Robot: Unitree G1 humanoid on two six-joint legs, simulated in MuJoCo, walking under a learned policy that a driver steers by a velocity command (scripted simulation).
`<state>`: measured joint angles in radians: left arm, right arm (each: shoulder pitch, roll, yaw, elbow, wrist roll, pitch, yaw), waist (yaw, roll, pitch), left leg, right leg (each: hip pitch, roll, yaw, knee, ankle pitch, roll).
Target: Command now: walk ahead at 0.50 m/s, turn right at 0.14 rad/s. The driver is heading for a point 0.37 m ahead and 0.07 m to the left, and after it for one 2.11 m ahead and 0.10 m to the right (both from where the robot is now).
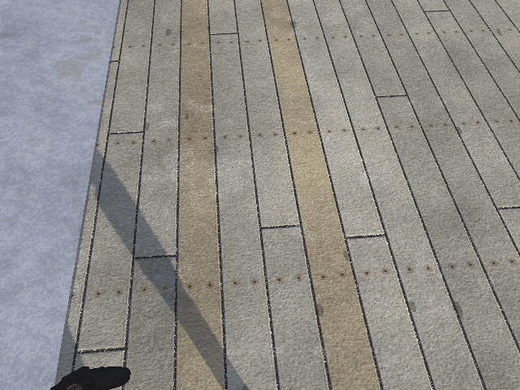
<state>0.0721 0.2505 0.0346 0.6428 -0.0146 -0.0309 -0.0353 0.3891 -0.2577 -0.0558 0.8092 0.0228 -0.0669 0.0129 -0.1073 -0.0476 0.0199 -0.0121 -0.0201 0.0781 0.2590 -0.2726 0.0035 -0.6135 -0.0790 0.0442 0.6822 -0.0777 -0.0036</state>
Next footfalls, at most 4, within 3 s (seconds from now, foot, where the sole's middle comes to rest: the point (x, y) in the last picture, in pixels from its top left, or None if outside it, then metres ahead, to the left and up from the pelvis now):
0.10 right None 0.21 -0.14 -0.78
0.58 left None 0.38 0.09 -0.78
1.10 right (308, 371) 0.51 -0.16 -0.78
1.58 left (232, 254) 0.88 0.01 -0.78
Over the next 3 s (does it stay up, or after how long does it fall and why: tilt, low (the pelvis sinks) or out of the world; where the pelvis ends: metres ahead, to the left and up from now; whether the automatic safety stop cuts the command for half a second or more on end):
stays up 1.46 -0.17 -0.01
